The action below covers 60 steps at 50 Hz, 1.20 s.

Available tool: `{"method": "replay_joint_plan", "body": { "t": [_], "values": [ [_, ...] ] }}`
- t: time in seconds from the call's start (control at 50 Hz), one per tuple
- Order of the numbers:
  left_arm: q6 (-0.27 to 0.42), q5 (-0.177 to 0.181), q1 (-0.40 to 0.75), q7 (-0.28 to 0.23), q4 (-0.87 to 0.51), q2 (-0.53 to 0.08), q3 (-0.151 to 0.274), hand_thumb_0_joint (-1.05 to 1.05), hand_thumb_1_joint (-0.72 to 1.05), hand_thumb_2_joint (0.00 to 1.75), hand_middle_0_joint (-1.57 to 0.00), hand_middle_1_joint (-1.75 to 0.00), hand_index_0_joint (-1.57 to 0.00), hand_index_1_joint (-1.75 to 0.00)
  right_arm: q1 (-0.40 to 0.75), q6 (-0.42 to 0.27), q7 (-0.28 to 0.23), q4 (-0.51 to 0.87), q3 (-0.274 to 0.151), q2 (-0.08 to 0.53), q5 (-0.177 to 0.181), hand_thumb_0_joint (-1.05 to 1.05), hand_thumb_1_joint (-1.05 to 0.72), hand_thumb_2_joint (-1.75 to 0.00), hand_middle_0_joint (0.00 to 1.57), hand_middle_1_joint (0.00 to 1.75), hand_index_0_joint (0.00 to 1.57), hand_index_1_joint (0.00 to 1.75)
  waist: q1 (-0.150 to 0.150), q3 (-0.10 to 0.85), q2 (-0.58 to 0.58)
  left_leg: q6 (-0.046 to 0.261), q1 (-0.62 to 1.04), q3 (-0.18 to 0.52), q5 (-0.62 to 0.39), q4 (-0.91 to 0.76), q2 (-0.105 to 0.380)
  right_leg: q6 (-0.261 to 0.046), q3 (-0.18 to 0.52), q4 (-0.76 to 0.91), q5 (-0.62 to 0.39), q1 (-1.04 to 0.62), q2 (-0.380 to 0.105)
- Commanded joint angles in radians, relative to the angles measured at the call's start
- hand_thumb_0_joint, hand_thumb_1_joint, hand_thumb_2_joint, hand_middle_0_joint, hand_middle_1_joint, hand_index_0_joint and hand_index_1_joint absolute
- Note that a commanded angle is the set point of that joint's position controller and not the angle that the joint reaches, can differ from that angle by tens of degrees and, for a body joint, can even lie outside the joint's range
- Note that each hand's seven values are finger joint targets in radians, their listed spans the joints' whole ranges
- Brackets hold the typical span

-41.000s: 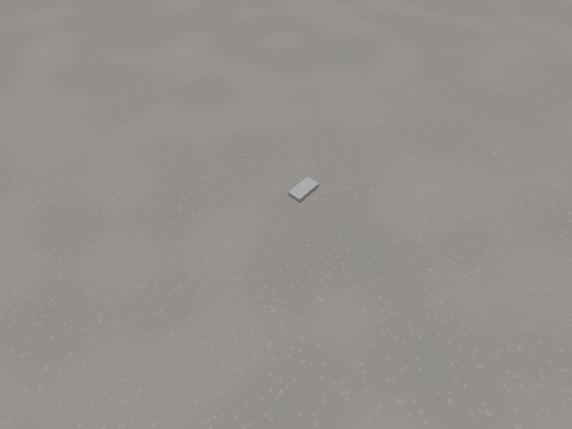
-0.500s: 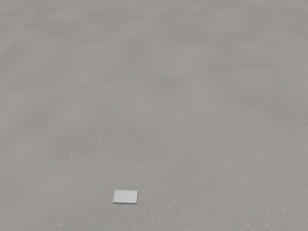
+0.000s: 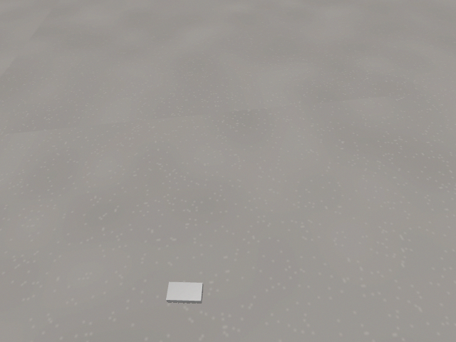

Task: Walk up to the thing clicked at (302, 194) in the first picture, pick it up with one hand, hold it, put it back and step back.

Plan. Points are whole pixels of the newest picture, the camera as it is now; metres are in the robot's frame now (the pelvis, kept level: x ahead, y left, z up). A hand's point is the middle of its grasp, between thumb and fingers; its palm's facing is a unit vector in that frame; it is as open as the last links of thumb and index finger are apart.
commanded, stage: stand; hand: left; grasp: from above
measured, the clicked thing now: (185, 292) +0.44 +0.23 -0.77
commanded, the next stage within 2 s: step back in 0.80 s
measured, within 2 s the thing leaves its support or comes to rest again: neither
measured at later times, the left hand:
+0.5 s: hand out of the picture +0.08 +0.24 -0.16, palm faces +0.01 -0.94 -0.34, open 7.4 cm
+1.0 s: hand out of the picture +0.07 +0.27 -0.16, palm faces -0.01 -0.93 -0.38, open 7.4 cm
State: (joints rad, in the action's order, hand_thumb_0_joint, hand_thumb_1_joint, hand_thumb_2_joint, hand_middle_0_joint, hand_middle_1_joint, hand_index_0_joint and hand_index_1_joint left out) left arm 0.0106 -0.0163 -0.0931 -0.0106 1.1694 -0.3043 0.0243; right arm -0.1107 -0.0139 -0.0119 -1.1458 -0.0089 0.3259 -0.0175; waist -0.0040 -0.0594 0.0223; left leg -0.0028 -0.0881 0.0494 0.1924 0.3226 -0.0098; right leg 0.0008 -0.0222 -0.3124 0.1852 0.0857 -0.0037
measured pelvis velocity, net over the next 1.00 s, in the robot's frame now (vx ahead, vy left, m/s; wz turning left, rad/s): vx -0.04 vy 0.01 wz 0.00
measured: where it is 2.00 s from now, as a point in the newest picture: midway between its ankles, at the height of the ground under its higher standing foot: outside the picture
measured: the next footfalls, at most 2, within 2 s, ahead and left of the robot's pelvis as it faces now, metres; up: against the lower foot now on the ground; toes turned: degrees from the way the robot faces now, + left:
left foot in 1.12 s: -0.04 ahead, +0.15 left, +0.00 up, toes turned -2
right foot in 1.52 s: -0.10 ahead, -0.07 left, +0.00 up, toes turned +0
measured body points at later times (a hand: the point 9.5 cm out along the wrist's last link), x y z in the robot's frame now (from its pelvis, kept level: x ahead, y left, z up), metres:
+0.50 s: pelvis +0.00 +0.00 +0.00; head +0.01 -0.01 +0.45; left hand +0.08 +0.29 -0.13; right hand +0.08 -0.30 -0.14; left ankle -0.01 +0.12 -0.75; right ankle -0.01 -0.12 -0.75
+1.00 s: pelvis -0.04 +0.01 -0.01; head +0.02 +0.00 +0.43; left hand +0.07 +0.32 -0.14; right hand +0.06 -0.31 -0.14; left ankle -0.03 +0.12 -0.73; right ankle -0.01 -0.12 -0.75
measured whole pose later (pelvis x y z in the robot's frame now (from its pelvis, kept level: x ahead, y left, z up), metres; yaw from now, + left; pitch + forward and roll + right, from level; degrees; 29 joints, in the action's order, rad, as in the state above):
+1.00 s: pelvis -0.04 +0.01 -0.01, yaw +0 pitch -2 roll +0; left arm -0.01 -0.01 -0.06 -0.01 1.03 -0.36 0.06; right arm -0.06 0.03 0.01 -1.03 -0.04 0.39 0.00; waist 0.01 -0.17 0.02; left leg 0.02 -0.29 0.05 0.35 0.68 -0.03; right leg -0.01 -0.02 -0.48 0.21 0.23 -0.01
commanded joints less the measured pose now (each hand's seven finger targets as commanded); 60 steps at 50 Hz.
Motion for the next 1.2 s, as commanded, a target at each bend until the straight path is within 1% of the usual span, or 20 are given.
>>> {"method": "replay_joint_plan", "body": {
  "t": [0.0, 0.24, 0.4, 0.76, 0.78, 0.84, 0.86, 0.9, 0.94, 0.96, 1.0, 1.02, 1.04, 1.06, 1.08, 1.1, 1.12, 1.14, 1.16, 1.18],
  "values": [
    [0.015, 0.005, 0.031, -0.015, -0.059, -0.212, 0.043, 0.0, 0.9, 0.9, -0.2, -0.3, -0.2, -0.3, 0.025, -0.017, -0.018, 0.057, -0.03, 0.191, 0.0, 0.0, -0.9, -0.9, 0.2, 0.3, 0.2, 0.3, -0.007, 0.079, -0.015, 0.027, -0.016, 0.086, -0.209, -0.044, 0.118, -0.017, 0.094, 0.03, -0.178, -0.045, -0.123],
    [0.018, 0.005, 0.042, -0.014, -0.072, -0.219, 0.043, 0.0, 0.9, 0.9, -0.2, -0.3, -0.2, -0.3, 0.03, -0.021, -0.018, 0.065, -0.032, 0.202, 0.002, 0.0, -0.9, -0.9, 0.2, 0.3, 0.2, 0.3, -0.002, 0.108, -0.031, 0.025, 0.02, 0.08, -0.295, -0.031, 0.128, -0.019, 0.089, 0.022, -0.251, -0.057, -0.128],
    [0.016, 0.004, 0.046, -0.011, -0.076, -0.222, 0.039, 0.0, 0.9, 0.9, -0.2, -0.3, -0.2, -0.3, 0.033, -0.019, -0.014, 0.063, -0.029, 0.205, 0.002, 0.0, -0.9, -0.9, 0.2, 0.3, 0.2, 0.3, -0.003, 0.072, -0.025, 0.023, -0.023, 0.081, -0.175, -0.058, 0.121, -0.019, 0.095, 0.047, -0.147, -0.041, -0.122],
    [0.02, 0.008, 0.025, -0.006, -0.078, -0.231, 0.032, 0.0, 0.9, 0.9, -0.2, -0.3, -0.2, -0.3, 0.016, -0.021, -0.011, 0.062, -0.025, 0.214, 0.004, 0.0, -0.9, -0.9, 0.2, 0.3, 0.2, 0.3, 0.002, 0.08, -0.019, 0.025, -0.01, 0.083, -0.19, -0.06, 0.125, -0.024, 0.103, 0.043, -0.168, -0.037, -0.127],
    [0.012, 0.023, 0.019, -0.011, -0.105, -0.309, 0.075, 0.0, 0.9, 0.9, -0.2, -0.3, -0.2, -0.3, 0.069, -0.002, -0.003, 0.093, -0.051, 0.275, 0.014, 0.0, -0.9, -0.9, 0.2, 0.3, 0.2, 0.3, 0.002, -0.034, -0.033, 0.046, -0.086, 0.088, -0.322, 0.051, 0.106, -0.032, 0.111, -0.034, -0.323, 0.047, -0.118],
    [0.005, 0.025, 0.0, -0.018, -0.146, -0.301, 0.081, 0.0, 0.9, 0.9, -0.2, -0.3, -0.2, -0.3, 0.032, 0.013, 0.002, 0.123, -0.052, 0.249, 0.028, 0.0, -0.9, -0.9, 0.2, 0.3, 0.2, 0.3, 0.012, 0.042, -0.051, 0.056, -0.091, 0.058, -0.324, 0.149, 0.079, -0.077, 0.125, -0.08, -0.381, 0.028, -0.14],
    [0.003, 0.024, 0.008, -0.018, -0.161, -0.303, 0.086, 0.0, 0.9, 0.9, -0.2, -0.3, -0.2, -0.3, 0.019, 0.018, 0.003, 0.131, -0.055, 0.241, 0.028, 0.0, -0.9, -0.9, 0.2, 0.3, 0.2, 0.3, 0.017, 0.076, -0.072, 0.055, -0.097, 0.049, -0.3, 0.201, 0.061, -0.104, 0.144, -0.079, -0.384, 0.03, -0.16],
    [-0.004, 0.017, 0.034, -0.016, -0.2, -0.322, 0.093, 0.0, 0.9, 0.9, -0.2, -0.3, -0.2, -0.3, 0.007, 0.03, 0.007, 0.151, -0.063, 0.236, 0.026, 0.0, -0.9, -0.9, 0.2, 0.3, 0.2, 0.3, 0.019, 0.118, -0.125, 0.037, -0.099, 0.009, -0.126, 0.326, 0.002, -0.17, 0.224, -0.049, -0.392, 0.063, -0.247],
    [-0.007, 0.002, 0.074, -0.02, -0.248, -0.337, 0.099, 0.0, 0.9, 0.9, -0.2, -0.3, -0.2, -0.3, -0.031, 0.048, 0.01, 0.168, -0.073, 0.234, 0.018, 0.0, -0.9, -0.9, 0.2, 0.3, 0.2, 0.3, 0.023, 0.132, -0.206, 0.037, -0.156, 0.005, 0.247, 0.516, -0.044, -0.256, 0.3, -0.047, -0.422, 0.09, -0.353],
    [-0.008, -0.006, 0.079, -0.02, -0.265, -0.341, 0.101, 0.0, 0.9, 0.9, -0.2, -0.3, -0.2, -0.3, -0.052, 0.054, 0.013, 0.178, -0.078, 0.238, 0.012, 0.0, -0.9, -0.9, 0.2, 0.3, 0.2, 0.3, 0.025, 0.126, -0.209, 0.043, -0.165, 0.03, 0.329, 0.573, -0.031, -0.276, 0.308, -0.061, -0.411, 0.128, -0.377],
    [-0.013, -0.011, 0.13, -0.02, -0.297, -0.335, 0.099, 0.0, 0.9, 0.9, -0.2, -0.3, -0.2, -0.3, -0.095, 0.055, 0.018, 0.187, -0.087, 0.244, 0.018, 0.0, -0.9, -0.9, 0.2, 0.3, 0.2, 0.3, 0.053, 0.119, -0.215, 0.058, -0.15, 0.052, 0.338, 0.573, -0.01, -0.254, 0.254, -0.1, -0.386, 0.183, -0.356],
    [-0.015, -0.012, 0.154, -0.022, -0.313, -0.327, 0.095, 0.0, 0.9, 0.9, -0.2, -0.3, -0.2, -0.3, -0.117, 0.052, 0.02, 0.191, -0.09, 0.243, 0.021, 0.0, -0.9, -0.9, 0.2, 0.3, 0.2, 0.3, 0.066, 0.118, -0.221, 0.057, -0.147, 0.045, 0.281, 0.505, 0.003, -0.218, 0.227, -0.133, -0.376, 0.18, -0.327],
    [-0.021, -0.012, 0.139, -0.02, -0.318, -0.309, 0.089, 0.0, 0.9, 0.9, -0.2, -0.3, -0.2, -0.3, -0.111, 0.045, 0.019, 0.191, -0.091, 0.237, 0.023, 0.0, -0.9, -0.9, 0.2, 0.3, 0.2, 0.3, 0.053, 0.124, -0.191, 0.048, -0.152, 0.01, 0.189, 0.376, -0.004, -0.183, 0.188, -0.186, -0.352, 0.135, -0.275],
    [-0.028, -0.005, 0.119, -0.018, -0.322, -0.305, 0.085, 0.0, 0.9, 0.9, -0.2, -0.3, -0.2, -0.3, -0.103, 0.036, 0.017, 0.199, -0.091, 0.239, 0.016, 0.0, -0.9, -0.9, 0.2, 0.3, 0.2, 0.3, 0.048, 0.118, -0.127, 0.041, -0.145, 0.003, -0.042, 0.226, 0.012, -0.137, 0.145, -0.257, -0.318, 0.122, -0.217],
    [-0.037, 0.006, 0.099, -0.016, -0.335, -0.284, 0.079, 0.0, 0.9, 0.9, -0.2, -0.3, -0.2, -0.3, -0.082, 0.03, 0.01, 0.212, -0.1, 0.268, 0.001, 0.0, -0.9, -0.9, 0.2, 0.3, 0.2, 0.3, 0.041, 0.11, 0.0, 0.065, -0.13, 0.116, -0.293, 0.117, 0.094, -0.082, 0.086, -0.381, -0.219, 0.16, -0.11],
    [-0.042, 0.014, 0.094, -0.019, -0.35, -0.249, 0.076, 0.0, 0.9, 0.9, -0.2, -0.3, -0.2, -0.3, -0.067, 0.026, 0.007, 0.225, -0.115, 0.331, -0.011, 0.0, -0.9, -0.9, 0.2, 0.3, 0.2, 0.3, 0.033, 0.102, 0.149, 0.116, -0.055, 0.281, -0.523, 0.078, 0.205, -0.035, 0.035, -0.534, 0.005, 0.287, 0.039],
    [-0.052, 0.01, 0.087, -0.026, -0.346, -0.235, 0.078, 0.0, 0.9, 0.9, -0.2, -0.3, -0.2, -0.3, -0.091, 0.022, 0.004, 0.231, -0.118, 0.339, -0.025, 0.0, -0.9, -0.9, 0.2, 0.3, 0.2, 0.3, 0.038, 0.093, 0.146, 0.178, 0.001, 0.349, -0.647, 0.083, 0.275, -0.033, 0.116, -0.639, 0.418, 0.39, 0.104],
    [-0.059, 0.005, 0.043, -0.031, -0.346, -0.234, 0.075, 0.0, 0.9, 0.9, -0.2, -0.3, -0.2, -0.3, -0.096, 0.02, 0.0, 0.234, -0.117, 0.341, -0.021, 0.0, -0.9, -0.9, 0.2, 0.3, 0.2, 0.3, 0.026, 0.104, 0.087, 0.217, 0.014, 0.301, -0.777, 0.131, 0.299, -0.031, 0.16, -0.741, 0.472, 0.396, 0.1],
    [-0.057, 0.004, 0.04, -0.036, -0.35, -0.22, 0.07, 0.0, 0.9, 0.9, -0.2, -0.3, -0.2, -0.3, -0.081, 0.021, -0.003, 0.256, -0.12, 0.364, -0.02, 0.0, -0.9, -0.9, 0.2, 0.3, 0.2, 0.3, 0.045, 0.117, 0.147, 0.209, 0.006, 0.341, -0.793, 0.123, 0.319, -0.029, 0.197, -0.772, 0.483, 0.422, 0.115],
    [-0.058, 0.001, 0.067, -0.04, -0.344, -0.241, 0.077, 0.0, 0.9, 0.9, -0.2, -0.3, -0.2, -0.3, -0.05, 0.024, -0.009, 0.271, -0.122, 0.354, -0.017, 0.0, -0.9, -0.9, 0.2, 0.3, 0.2, 0.3, 0.047, 0.106, 0.14, 0.206, -0.039, 0.328, -0.691, 0.103, 0.312, -0.037, 0.239, -0.819, 0.452, 0.407, 0.117]
  ]
}}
